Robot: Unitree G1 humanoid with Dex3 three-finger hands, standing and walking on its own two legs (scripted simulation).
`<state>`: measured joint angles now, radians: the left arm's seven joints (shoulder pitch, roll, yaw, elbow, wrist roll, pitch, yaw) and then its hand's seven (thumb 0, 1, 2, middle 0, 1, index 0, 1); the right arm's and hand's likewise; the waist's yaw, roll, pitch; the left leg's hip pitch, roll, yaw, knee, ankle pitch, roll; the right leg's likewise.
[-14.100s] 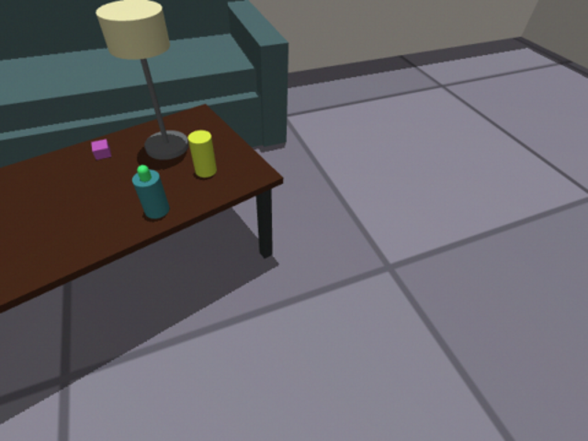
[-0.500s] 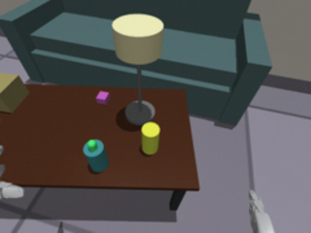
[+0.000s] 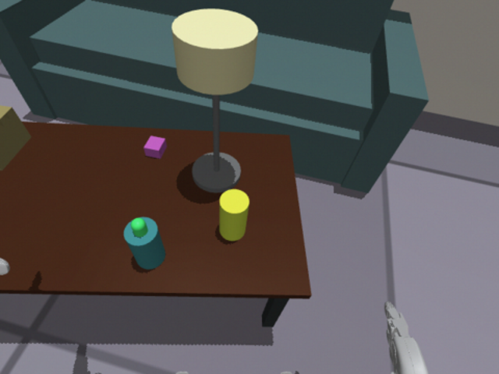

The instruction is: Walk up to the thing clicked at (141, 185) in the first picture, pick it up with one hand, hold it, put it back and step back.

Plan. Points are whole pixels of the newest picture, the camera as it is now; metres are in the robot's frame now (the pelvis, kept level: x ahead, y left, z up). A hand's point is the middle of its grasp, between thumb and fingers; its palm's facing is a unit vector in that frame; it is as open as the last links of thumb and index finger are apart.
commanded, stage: go down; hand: left
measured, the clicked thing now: (144, 240) +0.44 +0.21 -0.19
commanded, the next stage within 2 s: approach in 0.56 s
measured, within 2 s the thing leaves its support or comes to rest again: neither
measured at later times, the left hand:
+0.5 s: hand out of the picture +0.35 +0.38 +0.07, palm faces +0.21 -0.97 -0.12, open 17.4 cm
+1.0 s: hand (17, 217) +0.38 +0.36 +0.02, palm faces +0.20 -0.98 +0.03, open 17.5 cm
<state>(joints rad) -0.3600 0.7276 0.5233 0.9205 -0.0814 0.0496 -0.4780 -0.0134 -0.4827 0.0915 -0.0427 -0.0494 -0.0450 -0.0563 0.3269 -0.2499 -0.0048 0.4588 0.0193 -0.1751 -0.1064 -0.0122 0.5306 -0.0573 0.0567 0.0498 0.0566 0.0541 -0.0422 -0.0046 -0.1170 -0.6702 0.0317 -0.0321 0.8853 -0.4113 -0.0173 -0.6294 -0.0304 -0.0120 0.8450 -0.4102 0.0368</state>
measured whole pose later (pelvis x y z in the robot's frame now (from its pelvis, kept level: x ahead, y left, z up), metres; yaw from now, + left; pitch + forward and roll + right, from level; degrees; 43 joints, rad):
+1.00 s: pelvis -0.01 +0.01 -0.03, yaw -1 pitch +18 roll -3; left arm -0.52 0.74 0.63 1.14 -0.23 -0.33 -0.54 -0.01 -0.54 0.01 -0.05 -0.04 -0.05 -0.04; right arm 0.28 -0.26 0.00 0.37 -0.01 -0.19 -0.05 -0.01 0.55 -0.05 0.06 0.05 0.06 0.05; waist -0.11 -0.03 -0.12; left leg -0.92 0.04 -0.05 1.06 -0.46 -0.01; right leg -0.86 -0.02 -0.02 0.98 -0.44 0.04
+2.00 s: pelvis -0.05 +0.01 -0.16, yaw -3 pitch +31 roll -5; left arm -0.57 0.50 0.54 1.04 -0.06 -0.61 -0.11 -0.02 -0.60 0.01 -0.07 -0.07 -0.09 -0.06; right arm 0.46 -0.30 -0.10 -0.31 -0.06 -0.06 0.08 -0.01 0.51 -0.05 0.06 0.05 0.06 0.05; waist -0.31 -0.03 -0.18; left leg -1.56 0.04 -0.09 1.62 -0.61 -0.02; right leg -1.49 0.00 -0.03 1.55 -0.60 0.05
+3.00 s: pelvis -0.05 +0.01 -0.15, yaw -4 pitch +30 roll -6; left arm -0.62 0.53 0.52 1.09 -0.01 -0.65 -0.01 -0.01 -0.37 0.53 -0.85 -0.74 -0.86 -0.74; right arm 0.47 -0.31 -0.10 -0.38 -0.07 0.02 0.11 -0.01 0.49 -0.06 0.06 0.05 0.06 0.05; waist -0.34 -0.05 -0.18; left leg -1.53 0.04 -0.10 1.60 -0.61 -0.01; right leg -1.46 0.00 -0.04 1.51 -0.59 0.05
